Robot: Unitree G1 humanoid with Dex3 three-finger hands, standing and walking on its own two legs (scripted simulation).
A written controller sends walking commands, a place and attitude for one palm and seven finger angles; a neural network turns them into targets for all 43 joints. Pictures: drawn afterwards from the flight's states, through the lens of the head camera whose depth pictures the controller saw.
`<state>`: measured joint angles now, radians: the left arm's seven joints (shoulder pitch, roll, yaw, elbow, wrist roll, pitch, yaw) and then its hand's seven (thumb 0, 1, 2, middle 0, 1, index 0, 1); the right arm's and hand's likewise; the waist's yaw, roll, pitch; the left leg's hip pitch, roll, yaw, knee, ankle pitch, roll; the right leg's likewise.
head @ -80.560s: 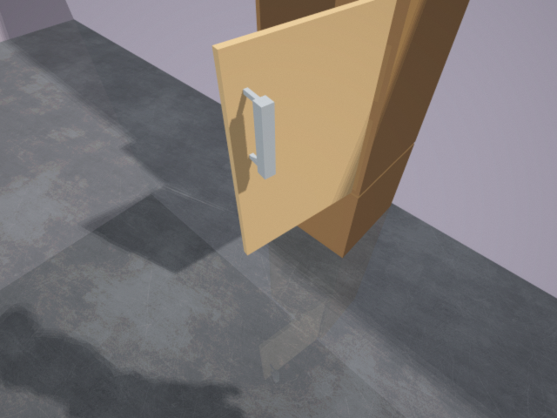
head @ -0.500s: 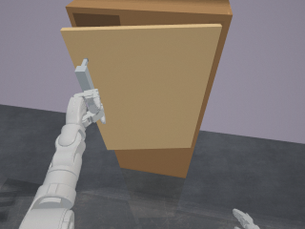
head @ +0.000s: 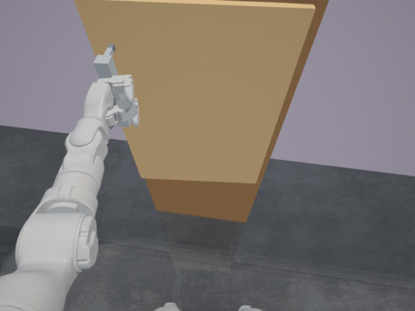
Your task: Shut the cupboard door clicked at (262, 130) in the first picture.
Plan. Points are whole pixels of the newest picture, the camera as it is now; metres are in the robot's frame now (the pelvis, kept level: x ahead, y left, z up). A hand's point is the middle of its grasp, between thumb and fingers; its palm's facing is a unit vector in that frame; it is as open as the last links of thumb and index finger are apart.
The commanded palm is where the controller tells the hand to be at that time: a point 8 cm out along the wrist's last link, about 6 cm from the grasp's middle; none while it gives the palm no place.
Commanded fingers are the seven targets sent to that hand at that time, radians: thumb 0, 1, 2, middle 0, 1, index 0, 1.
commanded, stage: push the door shut along its arc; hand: left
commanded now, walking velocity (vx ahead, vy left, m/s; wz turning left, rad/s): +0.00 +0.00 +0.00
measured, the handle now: (118, 87) +0.55 +0.18 +0.12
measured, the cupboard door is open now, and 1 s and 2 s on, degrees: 6 0 0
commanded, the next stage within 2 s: pull the fist back off the door in 0.60 s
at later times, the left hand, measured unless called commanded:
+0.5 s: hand (145, 98) +0.50 +0.12 +0.12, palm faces -0.24 -0.97 -0.03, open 3.1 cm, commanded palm +0.53 +0.15 +0.12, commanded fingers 0.00 0.90 0.90 -1.30 -1.50 -1.30 -1.50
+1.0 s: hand (170, 87) +0.54 +0.07 +0.12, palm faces +0.04 -1.00 -0.03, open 3.1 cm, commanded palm +0.50 +0.13 +0.12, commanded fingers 0.00 0.90 0.90 -1.30 -1.50 -1.30 -1.50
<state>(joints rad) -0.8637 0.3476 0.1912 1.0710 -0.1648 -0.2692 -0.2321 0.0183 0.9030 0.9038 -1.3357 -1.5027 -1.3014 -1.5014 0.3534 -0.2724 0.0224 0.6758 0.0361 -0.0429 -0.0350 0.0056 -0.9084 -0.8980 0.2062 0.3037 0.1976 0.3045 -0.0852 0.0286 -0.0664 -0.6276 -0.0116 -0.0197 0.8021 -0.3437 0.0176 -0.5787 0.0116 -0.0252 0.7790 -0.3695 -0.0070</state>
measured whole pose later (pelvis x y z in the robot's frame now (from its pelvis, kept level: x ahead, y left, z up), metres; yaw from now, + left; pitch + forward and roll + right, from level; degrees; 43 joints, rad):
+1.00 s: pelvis -0.02 +0.00 -0.03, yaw -1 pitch +19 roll -2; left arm -1.19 0.39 0.31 1.31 0.02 -0.28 0.10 0.02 0.90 0.90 -1.30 -1.50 -1.30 -1.50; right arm 0.42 -0.27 0.03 0.67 -0.05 -0.10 0.04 0.00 -0.91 -0.90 0.21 0.30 0.20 0.30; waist -0.23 0.05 -0.11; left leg -0.92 0.01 -0.02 0.95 -0.36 0.01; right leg -0.86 0.04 -0.03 0.91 -0.38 -0.01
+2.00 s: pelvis +0.02 -0.01 +0.01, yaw -2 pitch +4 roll +0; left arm -0.35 0.20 0.18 0.50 -0.19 -0.15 -0.06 0.02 0.90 0.90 -1.30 -1.50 -1.30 -1.50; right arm 0.37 -0.25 0.02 0.63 0.05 0.01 -0.03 0.01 -0.91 -0.90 0.21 0.30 0.20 0.30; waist -0.03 0.06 -0.09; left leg -0.43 0.00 0.01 0.70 -0.35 0.01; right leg -0.40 0.03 0.01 0.69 -0.36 -0.01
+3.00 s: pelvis +0.03 +0.00 +0.04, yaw +0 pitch -4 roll +0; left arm 0.48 0.35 0.37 -0.37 -0.09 -0.05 0.09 0.02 0.90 0.90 -0.33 -0.43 -0.32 -0.43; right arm 0.21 -0.24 0.02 0.63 0.02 -0.05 -0.08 0.01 -0.91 -0.90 0.21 0.30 0.20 0.30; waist 0.07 0.08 -0.02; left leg -0.12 -0.02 -0.01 0.44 -0.25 0.02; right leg -0.07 0.00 -0.01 0.40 -0.27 0.00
